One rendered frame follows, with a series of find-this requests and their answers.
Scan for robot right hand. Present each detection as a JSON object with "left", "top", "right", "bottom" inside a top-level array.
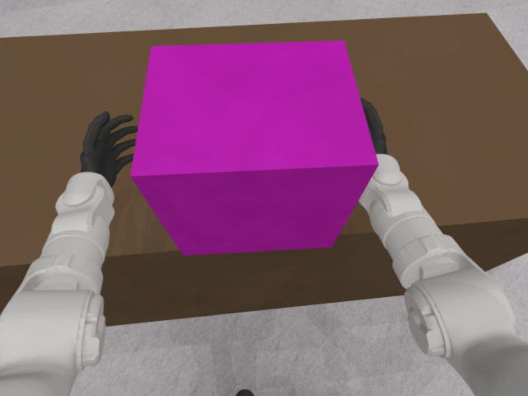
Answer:
[{"left": 360, "top": 97, "right": 388, "bottom": 155}]

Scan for robot right upper arm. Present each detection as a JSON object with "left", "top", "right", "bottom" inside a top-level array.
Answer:
[{"left": 404, "top": 267, "right": 528, "bottom": 396}]

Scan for pedestal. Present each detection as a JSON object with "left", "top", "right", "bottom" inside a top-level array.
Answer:
[{"left": 0, "top": 13, "right": 528, "bottom": 327}]

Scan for right robot forearm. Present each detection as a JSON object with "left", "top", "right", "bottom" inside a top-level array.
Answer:
[{"left": 358, "top": 154, "right": 516, "bottom": 330}]

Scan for robot left upper arm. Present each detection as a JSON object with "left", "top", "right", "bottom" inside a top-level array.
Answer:
[{"left": 0, "top": 290, "right": 106, "bottom": 396}]

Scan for carton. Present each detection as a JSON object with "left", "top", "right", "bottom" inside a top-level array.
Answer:
[{"left": 130, "top": 40, "right": 379, "bottom": 256}]

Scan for robot left hand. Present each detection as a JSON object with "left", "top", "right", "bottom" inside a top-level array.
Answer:
[{"left": 80, "top": 111, "right": 138, "bottom": 187}]

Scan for left robot forearm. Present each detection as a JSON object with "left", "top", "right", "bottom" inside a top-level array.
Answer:
[{"left": 0, "top": 172, "right": 115, "bottom": 336}]

